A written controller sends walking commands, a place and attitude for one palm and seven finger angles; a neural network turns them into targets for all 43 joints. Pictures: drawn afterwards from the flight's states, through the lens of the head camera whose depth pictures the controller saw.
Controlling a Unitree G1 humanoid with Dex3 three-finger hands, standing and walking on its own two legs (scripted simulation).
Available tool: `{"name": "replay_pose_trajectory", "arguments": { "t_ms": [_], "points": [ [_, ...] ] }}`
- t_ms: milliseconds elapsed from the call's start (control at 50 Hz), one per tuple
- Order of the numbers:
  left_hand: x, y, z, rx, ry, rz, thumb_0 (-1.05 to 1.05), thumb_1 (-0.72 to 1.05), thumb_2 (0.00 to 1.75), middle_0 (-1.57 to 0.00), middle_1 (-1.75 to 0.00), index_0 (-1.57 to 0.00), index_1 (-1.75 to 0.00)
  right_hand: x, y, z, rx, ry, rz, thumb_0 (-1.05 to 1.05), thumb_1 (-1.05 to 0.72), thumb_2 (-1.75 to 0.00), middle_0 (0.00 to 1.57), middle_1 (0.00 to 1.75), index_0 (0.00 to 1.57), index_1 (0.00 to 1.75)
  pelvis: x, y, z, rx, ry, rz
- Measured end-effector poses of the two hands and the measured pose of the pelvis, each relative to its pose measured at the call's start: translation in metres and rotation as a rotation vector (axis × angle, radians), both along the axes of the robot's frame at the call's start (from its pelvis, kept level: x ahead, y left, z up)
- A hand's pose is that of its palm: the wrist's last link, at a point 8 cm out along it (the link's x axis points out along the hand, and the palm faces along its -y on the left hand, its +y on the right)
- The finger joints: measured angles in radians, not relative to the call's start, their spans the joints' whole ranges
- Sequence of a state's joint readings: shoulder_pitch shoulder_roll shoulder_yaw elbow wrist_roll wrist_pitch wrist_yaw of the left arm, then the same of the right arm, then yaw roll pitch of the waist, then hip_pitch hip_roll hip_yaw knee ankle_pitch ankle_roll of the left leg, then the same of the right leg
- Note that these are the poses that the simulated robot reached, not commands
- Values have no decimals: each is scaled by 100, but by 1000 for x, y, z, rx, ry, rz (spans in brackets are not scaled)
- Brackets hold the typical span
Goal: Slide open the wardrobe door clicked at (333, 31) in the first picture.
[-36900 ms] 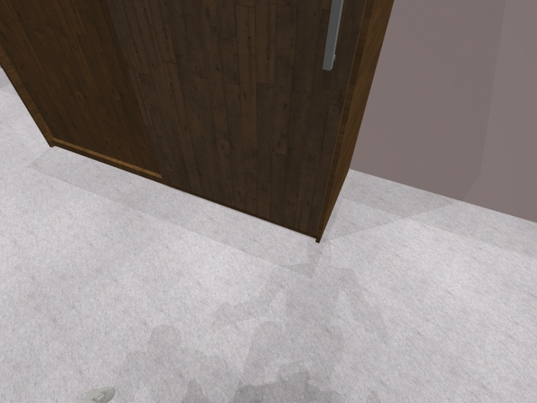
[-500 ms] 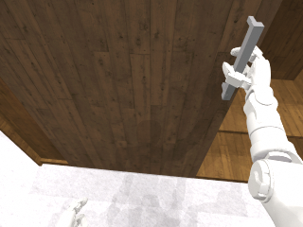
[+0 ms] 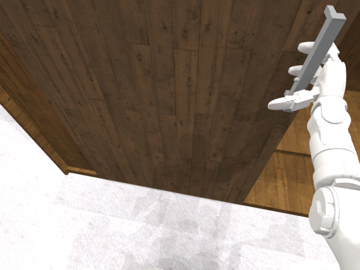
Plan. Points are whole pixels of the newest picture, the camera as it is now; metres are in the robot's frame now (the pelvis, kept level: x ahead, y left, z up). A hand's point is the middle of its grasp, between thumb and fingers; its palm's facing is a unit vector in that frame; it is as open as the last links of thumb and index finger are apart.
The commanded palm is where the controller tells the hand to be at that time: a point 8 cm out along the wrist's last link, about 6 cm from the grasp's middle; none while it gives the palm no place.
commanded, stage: slip the hand off the handle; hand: right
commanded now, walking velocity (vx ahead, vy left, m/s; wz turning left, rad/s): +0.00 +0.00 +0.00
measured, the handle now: (306, 65) +0.53 -0.18 +0.19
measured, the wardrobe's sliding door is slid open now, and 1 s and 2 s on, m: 0.58 0.58 0.58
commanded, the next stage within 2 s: draw the hand back to the body in 1.30 s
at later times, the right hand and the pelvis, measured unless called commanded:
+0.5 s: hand (339, 88) +0.47 -0.24 +0.18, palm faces +0.19 +0.97 -0.12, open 14.6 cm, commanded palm +0.45 -0.27 +0.18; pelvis +0.03 -0.02 +0.00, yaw -1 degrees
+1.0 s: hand (355, 122) +0.39 -0.24 +0.18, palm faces +0.19 +0.98 -0.08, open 14.7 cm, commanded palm +0.36 -0.28 +0.18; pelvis +0.03 -0.01 +0.01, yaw +0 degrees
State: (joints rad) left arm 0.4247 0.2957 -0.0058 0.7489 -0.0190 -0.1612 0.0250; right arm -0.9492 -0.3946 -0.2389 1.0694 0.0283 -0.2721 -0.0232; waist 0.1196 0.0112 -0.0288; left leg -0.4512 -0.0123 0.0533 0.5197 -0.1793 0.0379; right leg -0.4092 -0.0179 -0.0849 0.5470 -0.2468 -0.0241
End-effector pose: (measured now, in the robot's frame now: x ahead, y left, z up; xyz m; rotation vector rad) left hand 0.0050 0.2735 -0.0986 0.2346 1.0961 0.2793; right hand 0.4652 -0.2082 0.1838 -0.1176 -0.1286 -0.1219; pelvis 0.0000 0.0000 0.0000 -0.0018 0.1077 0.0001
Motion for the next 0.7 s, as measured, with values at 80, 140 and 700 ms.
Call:
{"name": "replay_pose_trajectory", "arguments": {
  "t_ms": [80, 140, 700],
  "points": [
    [25, -10, 0, -12, -42, -33, 1, 91, 90, -20, -30, -20, -30, 0, -2, -2, 15, -14, 13, -1, 54, -21, 39, 125, 28, 119, 6, -5, 1, 1, -2, 2],
    [47, -18, 3, -18, -84, -51, 1, 91, 90, -20, -30, -20, -30, 1, -4, -2, 20, -17, 28, -1, 55, -21, 40, 125, 29, 118, 10, -8, 2, 2, -4, 3],
    [109, -33, 9, -10, -135, -108, 1, 90, 90, -20, -30, -20, -30, -24, -83, 3, 28, -19, -7, -2, 55, -20, 26, 115, 25, 115, 32, -19, 3, 14, -21, -23]
  ]
}}
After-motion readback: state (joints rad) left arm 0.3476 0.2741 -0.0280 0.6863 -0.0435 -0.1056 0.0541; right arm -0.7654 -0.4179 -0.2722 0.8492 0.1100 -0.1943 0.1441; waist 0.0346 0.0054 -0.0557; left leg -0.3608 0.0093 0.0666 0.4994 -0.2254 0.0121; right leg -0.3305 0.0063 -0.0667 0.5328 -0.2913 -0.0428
